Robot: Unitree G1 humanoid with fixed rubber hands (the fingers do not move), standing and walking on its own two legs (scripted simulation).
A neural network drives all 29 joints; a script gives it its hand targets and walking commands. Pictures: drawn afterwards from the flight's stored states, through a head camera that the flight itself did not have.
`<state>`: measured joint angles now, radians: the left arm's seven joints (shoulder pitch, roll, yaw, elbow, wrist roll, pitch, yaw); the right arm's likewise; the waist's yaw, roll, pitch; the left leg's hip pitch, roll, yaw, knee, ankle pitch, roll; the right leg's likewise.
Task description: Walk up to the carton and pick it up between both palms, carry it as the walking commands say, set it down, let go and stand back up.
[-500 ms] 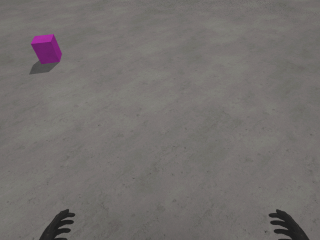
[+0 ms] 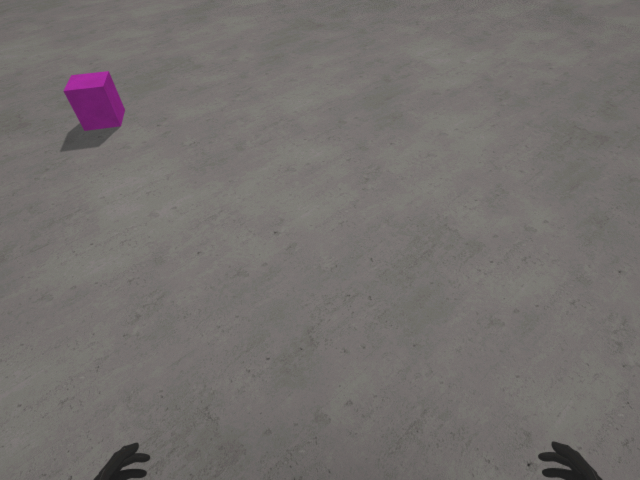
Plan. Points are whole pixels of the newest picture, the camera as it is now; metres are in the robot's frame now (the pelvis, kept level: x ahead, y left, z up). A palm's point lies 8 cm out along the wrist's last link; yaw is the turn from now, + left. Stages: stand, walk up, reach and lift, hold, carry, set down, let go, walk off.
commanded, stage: stand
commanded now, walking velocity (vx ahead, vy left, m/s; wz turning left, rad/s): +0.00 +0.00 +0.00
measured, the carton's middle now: (96, 101) +2.22 +1.39 -0.64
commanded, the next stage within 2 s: walk up in 1.78 s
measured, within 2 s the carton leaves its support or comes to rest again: neither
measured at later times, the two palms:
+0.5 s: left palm out of the picture +0.11 +0.31 -0.09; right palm out of the picture +0.11 -0.31 -0.09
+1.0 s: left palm out of the picture +0.10 +0.31 -0.09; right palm out of the picture +0.10 -0.31 -0.09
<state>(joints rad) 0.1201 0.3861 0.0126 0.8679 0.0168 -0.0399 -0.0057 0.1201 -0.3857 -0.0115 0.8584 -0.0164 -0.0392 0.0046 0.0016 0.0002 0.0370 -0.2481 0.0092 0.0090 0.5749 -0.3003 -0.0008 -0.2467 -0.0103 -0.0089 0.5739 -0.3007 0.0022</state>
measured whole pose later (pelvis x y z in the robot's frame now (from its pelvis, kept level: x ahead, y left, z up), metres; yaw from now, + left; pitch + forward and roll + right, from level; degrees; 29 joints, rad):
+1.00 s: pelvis +0.00 +0.00 +0.02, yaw +0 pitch -2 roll +0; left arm 0.08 0.40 0.00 1.06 0.01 -0.02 0.00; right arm 0.08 -0.39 -0.01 1.05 -0.01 -0.02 0.00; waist 0.00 0.00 0.04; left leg -0.13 0.01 0.01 0.35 -0.18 -0.01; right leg -0.13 -0.01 -0.01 0.35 -0.19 0.01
